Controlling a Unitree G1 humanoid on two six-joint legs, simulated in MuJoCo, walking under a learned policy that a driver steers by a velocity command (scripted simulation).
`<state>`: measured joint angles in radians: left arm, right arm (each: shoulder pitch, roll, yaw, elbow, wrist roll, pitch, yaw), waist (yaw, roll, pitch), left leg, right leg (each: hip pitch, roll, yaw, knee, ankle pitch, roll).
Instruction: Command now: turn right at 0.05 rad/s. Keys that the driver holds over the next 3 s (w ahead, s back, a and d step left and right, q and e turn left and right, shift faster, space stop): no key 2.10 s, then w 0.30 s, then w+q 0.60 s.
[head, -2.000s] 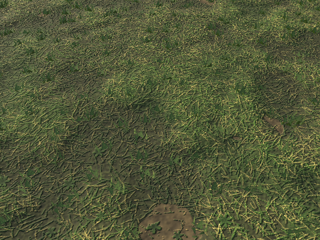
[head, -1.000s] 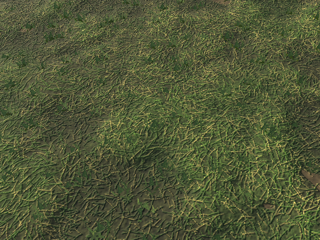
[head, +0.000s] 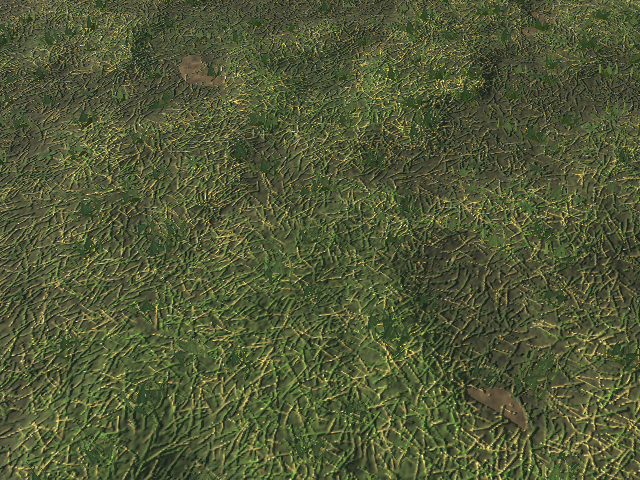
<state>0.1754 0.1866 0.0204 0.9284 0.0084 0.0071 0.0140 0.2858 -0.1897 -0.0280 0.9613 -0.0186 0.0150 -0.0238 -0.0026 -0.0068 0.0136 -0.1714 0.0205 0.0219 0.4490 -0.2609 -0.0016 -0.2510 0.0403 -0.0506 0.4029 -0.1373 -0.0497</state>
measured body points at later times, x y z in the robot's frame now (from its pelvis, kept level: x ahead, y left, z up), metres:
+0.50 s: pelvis +0.01 +0.02 +0.00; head +0.02 +0.02 +0.45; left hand +0.01 +0.24 -0.16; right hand +0.01 -0.21 -0.15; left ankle -0.01 +0.12 -0.74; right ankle +0.05 -0.09 -0.74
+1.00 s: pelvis +0.03 +0.02 +0.00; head +0.03 +0.02 +0.45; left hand +0.01 +0.24 -0.16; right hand +0.00 -0.19 -0.16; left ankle -0.01 +0.12 -0.74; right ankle +0.05 -0.09 -0.74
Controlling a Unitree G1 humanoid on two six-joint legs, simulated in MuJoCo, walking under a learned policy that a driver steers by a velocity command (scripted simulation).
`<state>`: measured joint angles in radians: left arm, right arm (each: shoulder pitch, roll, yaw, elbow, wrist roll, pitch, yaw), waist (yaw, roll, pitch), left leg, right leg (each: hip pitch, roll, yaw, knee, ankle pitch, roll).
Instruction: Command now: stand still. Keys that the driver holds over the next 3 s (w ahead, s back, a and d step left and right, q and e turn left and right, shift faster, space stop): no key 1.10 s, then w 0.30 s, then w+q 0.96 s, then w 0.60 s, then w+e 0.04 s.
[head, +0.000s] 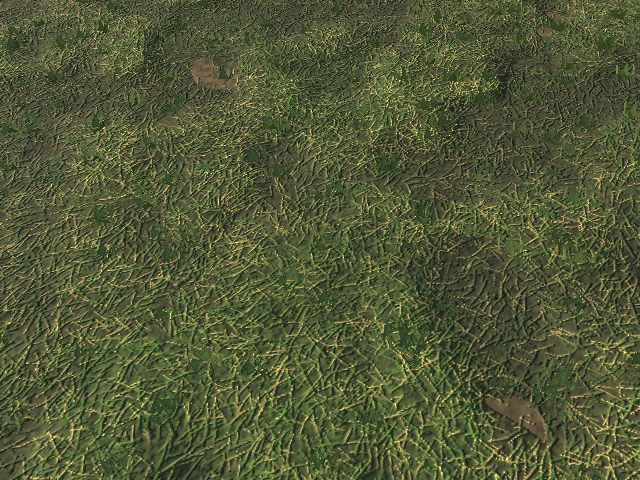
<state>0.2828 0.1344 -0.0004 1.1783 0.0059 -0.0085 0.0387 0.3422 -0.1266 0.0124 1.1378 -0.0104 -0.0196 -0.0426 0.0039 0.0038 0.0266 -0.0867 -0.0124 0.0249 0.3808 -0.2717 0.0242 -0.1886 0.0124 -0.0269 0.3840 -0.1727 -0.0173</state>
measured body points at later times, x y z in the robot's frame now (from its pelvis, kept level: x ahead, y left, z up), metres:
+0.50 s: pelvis +0.01 +0.01 +0.00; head +0.01 +0.01 +0.45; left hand -0.02 +0.22 -0.17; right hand -0.03 -0.20 -0.16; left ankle -0.04 +0.10 -0.74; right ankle +0.02 -0.11 -0.74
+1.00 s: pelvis +0.01 +0.01 +0.00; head +0.02 +0.02 +0.45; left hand -0.02 +0.22 -0.17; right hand -0.03 -0.19 -0.16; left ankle -0.04 +0.10 -0.74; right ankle +0.02 -0.11 -0.74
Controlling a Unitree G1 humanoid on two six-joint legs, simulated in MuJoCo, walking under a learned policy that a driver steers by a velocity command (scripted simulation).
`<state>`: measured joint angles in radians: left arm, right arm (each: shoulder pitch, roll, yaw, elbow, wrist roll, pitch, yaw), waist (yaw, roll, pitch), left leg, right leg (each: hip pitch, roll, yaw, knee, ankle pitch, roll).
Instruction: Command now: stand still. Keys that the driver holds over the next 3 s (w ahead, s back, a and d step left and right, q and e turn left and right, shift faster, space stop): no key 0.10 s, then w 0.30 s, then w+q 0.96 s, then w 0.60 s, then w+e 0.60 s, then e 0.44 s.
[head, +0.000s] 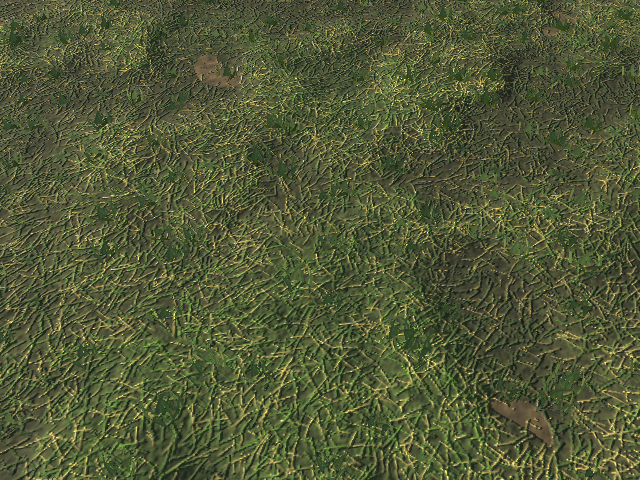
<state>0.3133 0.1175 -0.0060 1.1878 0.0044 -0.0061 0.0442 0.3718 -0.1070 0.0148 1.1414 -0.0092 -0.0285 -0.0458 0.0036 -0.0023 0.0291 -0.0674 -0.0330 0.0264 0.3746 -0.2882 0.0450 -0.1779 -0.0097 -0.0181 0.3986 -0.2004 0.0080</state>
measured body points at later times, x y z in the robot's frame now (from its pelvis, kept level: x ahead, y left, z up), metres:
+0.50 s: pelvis +0.10 -0.05 -0.02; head +0.11 -0.07 +0.43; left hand +0.15 +0.20 -0.15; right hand -0.01 -0.27 -0.17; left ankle -0.04 +0.08 -0.71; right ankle +0.12 -0.13 -0.74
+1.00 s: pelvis +0.35 -0.02 -0.03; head +0.39 -0.02 +0.41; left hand +0.24 +0.19 -0.18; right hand +0.54 -0.22 -0.17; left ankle +0.42 +0.02 -0.74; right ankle +0.17 -0.15 -0.65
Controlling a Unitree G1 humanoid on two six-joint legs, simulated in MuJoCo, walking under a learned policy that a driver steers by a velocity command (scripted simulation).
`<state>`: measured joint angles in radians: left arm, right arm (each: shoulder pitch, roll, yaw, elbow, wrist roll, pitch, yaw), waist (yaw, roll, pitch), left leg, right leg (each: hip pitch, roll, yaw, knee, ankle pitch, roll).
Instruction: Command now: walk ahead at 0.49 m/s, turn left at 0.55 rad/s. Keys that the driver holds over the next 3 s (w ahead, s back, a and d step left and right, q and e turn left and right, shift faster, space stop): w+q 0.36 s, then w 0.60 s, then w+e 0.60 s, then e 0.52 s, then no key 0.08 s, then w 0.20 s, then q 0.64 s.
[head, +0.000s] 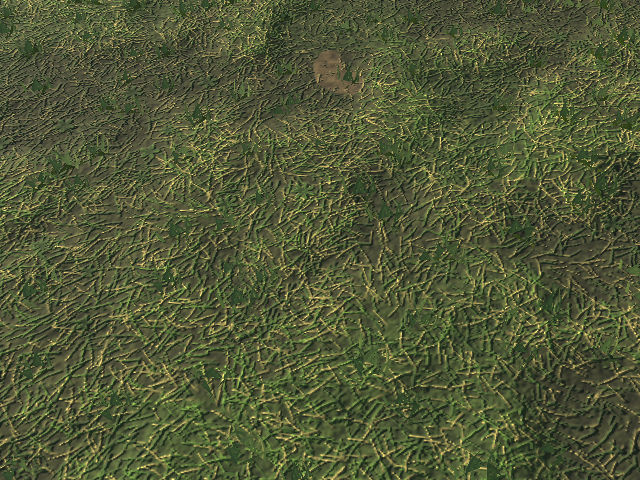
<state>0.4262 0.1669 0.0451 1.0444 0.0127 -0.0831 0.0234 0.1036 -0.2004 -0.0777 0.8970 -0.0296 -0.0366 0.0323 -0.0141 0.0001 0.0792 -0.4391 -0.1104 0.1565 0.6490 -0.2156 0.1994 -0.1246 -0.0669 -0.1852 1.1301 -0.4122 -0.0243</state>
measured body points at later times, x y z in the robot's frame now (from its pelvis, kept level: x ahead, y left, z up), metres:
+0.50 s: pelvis +0.28 -0.02 +0.02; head +0.32 +0.00 +0.46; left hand +0.46 +0.25 -0.07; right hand +0.28 -0.30 -0.11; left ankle +0.08 +0.02 -0.71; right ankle +0.45 -0.08 -0.70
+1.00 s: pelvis +0.53 +0.05 +0.03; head +0.56 +0.06 +0.48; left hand +0.39 +0.25 -0.11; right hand +0.80 -0.08 -0.07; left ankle +0.63 +0.20 -0.68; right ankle +0.45 -0.08 -0.71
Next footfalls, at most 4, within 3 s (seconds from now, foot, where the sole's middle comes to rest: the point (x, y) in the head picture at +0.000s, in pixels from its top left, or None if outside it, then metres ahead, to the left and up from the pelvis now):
0.52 right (372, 455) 0.49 -0.07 -0.75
1.06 left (239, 371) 0.68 0.21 -0.75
1.62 right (302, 258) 0.98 0.07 -0.75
2.22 left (242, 223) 1.09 0.23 -0.75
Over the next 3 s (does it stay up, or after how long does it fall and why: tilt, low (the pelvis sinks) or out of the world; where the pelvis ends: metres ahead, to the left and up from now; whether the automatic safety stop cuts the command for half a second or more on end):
stays up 1.08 0.10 0.04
